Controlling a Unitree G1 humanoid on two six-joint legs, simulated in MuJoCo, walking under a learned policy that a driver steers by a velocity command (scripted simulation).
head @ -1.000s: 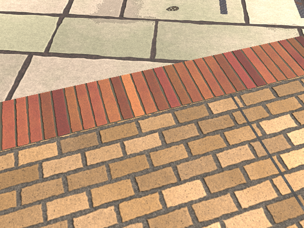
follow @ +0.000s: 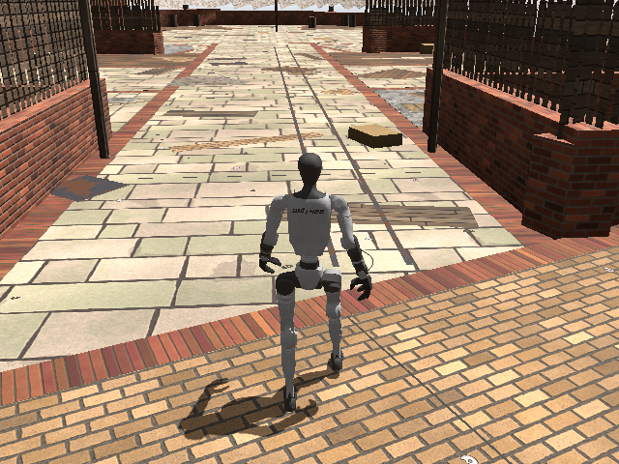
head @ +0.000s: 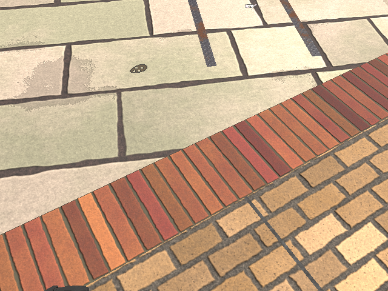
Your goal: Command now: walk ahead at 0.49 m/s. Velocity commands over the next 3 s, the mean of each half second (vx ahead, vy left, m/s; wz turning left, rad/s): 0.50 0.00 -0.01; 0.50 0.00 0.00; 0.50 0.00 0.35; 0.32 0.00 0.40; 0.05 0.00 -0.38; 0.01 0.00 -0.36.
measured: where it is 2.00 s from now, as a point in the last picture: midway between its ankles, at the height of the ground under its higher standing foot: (155, 152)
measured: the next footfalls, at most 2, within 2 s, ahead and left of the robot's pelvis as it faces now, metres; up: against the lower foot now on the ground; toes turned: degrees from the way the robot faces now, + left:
right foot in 0.10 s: +0.26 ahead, -0.13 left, +0.00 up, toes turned -1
left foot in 0.64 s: +0.55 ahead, +0.11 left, +0.00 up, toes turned +2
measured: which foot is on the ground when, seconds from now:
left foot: down 0.00-0.12, up 0.14-0.62, down 0.64-1.00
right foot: up 0.00-0.08, down 0.10-0.66, up 0.68-1.00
